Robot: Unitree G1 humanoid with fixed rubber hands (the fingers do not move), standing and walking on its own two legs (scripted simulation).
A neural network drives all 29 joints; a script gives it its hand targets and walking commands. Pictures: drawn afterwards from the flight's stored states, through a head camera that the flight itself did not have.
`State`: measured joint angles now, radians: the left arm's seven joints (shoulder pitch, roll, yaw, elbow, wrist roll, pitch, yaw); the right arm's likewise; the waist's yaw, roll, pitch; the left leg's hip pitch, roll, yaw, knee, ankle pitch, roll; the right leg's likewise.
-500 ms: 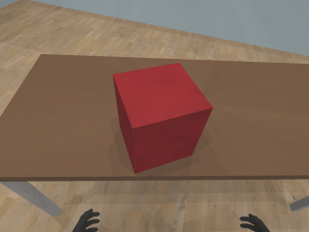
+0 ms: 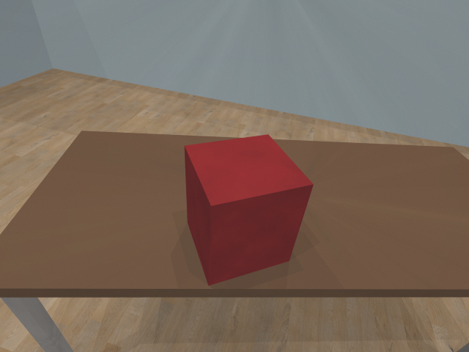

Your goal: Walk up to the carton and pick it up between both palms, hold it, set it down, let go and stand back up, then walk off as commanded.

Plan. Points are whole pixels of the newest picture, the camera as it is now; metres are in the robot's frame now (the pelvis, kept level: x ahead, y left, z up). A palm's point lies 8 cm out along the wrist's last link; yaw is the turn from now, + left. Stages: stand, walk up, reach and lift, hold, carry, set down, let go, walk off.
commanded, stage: stand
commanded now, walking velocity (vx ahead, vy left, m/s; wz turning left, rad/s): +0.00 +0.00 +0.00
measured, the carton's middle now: (239, 206) +0.48 +0.01 +0.01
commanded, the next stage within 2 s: walk off in 0.42 s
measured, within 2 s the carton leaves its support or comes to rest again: neither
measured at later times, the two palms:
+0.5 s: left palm out of the picture +0.02 +0.26 -0.14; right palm out of the picture +0.04 -0.28 -0.08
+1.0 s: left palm out of the picture -0.02 +0.24 -0.15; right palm out of the picture +0.06 -0.31 -0.13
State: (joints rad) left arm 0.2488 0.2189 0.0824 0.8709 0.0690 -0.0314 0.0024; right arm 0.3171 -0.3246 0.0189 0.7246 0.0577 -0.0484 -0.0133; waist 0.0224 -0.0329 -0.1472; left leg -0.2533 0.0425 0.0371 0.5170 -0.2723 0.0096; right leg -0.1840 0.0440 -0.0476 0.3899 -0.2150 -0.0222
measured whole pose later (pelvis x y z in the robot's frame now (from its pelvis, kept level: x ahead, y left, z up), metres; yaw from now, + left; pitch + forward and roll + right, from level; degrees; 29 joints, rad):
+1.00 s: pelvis -0.08 -0.04 -0.03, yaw -1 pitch -3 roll +1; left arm 0.23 0.29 0.11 0.85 0.07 0.02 -0.01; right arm 0.12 -0.32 0.02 0.72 0.05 0.05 -0.02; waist 0.02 -0.02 0.17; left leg -0.42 0.06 0.04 0.74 -0.27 0.02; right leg -0.28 0.04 0.05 0.80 -0.42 -0.02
